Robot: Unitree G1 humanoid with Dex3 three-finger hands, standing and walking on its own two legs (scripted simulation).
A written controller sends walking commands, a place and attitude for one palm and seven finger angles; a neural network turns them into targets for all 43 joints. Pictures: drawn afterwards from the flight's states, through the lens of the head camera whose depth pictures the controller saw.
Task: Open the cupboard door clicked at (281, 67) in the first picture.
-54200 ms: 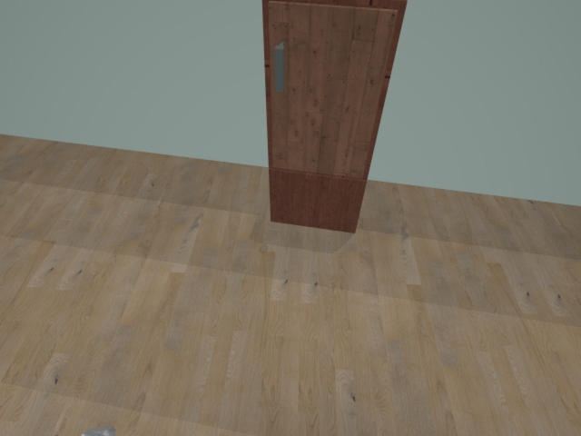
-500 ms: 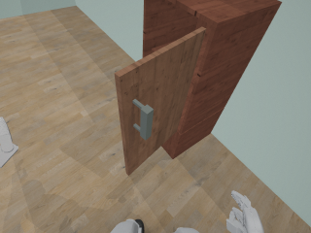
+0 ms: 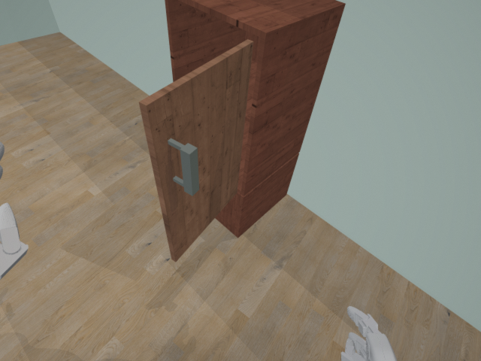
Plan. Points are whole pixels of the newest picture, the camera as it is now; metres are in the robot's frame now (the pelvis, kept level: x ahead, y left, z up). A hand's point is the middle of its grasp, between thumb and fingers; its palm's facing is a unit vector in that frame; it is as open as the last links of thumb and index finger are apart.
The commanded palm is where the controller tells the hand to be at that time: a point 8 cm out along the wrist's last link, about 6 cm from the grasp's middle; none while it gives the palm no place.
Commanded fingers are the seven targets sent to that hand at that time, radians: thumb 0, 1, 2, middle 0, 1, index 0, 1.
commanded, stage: stop stepping back and stand still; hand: left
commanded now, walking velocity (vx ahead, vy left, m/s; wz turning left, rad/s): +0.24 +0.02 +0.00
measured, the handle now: (182, 166) +0.51 +0.13 +0.01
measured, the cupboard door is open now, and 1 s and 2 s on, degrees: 100 100 100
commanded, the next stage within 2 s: let the arm hang, fingers relaxed in 0.52 s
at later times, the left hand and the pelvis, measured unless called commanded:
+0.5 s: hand out of the picture +0.15 +0.27 +0.17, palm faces +0.47 -0.74 -0.47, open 7.4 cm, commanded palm +0.09 +0.31 +0.18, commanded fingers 0.00 0.90 0.90 -0.20 -0.30 -0.20 -0.30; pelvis -0.04 +0.00 -0.01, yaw +3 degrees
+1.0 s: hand out of the picture -0.02 +0.19 -0.18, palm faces +0.16 -0.97 -0.19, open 6.8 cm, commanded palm none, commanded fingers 0.00 0.90 0.90 -0.20 -0.30 -0.20 -0.30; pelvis -0.04 +0.00 +0.00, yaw +6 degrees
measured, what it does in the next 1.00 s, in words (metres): steps on the spot: left foot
